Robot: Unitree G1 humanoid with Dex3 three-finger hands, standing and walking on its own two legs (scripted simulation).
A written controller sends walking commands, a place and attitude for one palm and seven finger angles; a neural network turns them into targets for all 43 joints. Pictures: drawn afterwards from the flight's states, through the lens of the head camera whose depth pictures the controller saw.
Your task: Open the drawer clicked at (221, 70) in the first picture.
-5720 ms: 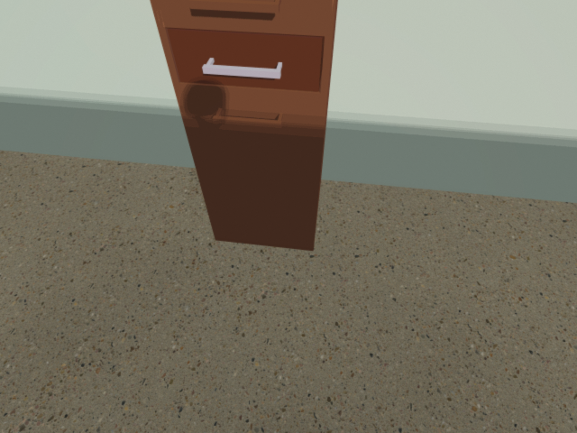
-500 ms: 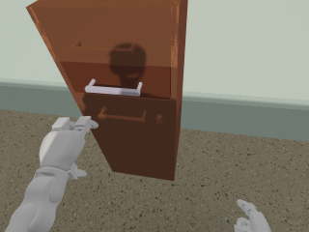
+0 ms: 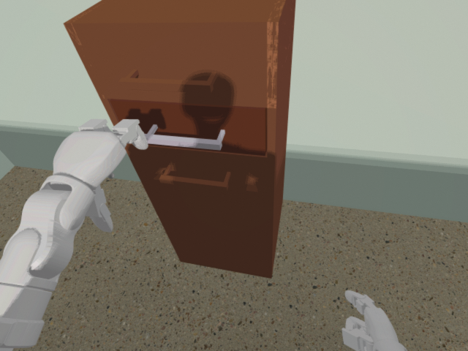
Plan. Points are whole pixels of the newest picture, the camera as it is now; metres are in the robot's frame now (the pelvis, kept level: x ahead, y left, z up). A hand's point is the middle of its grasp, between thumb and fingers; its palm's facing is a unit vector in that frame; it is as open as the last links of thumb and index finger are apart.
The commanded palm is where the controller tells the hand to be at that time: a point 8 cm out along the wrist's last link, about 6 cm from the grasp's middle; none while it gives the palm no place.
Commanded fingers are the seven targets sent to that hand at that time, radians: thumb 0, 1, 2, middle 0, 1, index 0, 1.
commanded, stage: raise the hand with hooked fingers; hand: left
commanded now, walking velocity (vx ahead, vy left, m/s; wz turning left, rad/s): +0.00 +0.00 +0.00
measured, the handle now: (184, 136) +0.56 +0.22 +0.05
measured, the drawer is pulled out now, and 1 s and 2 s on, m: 0.00 0.00 0.00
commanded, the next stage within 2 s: move the hooked fingers above the handle in 0.32 s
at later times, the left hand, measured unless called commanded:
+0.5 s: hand (116, 186) +0.30 +0.23 +0.15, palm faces +0.08 -0.05 -1.00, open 13.9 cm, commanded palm +0.29 +0.23 +0.21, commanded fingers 0.00 -0.50 0.30 -0.30 -1.20 -0.30 -1.20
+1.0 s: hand (142, 167) +0.37 +0.22 +0.13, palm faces +0.01 -0.04 -1.00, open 13.8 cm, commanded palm +0.36 +0.23 +0.19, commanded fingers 0.00 -0.50 0.30 -0.30 -1.20 -0.30 -1.20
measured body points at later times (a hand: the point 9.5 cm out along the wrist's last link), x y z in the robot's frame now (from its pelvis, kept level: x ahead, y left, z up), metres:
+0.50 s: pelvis -0.01 +0.00 +0.00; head -0.01 -0.05 +0.45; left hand +0.29 +0.23 +0.21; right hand +0.19 -0.22 -0.11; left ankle +0.00 +0.11 -0.74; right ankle +0.03 -0.12 -0.74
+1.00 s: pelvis -0.01 +0.00 +0.00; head +0.02 -0.03 +0.45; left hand +0.36 +0.22 +0.18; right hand +0.14 -0.25 -0.13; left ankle +0.00 +0.11 -0.74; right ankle +0.03 -0.12 -0.74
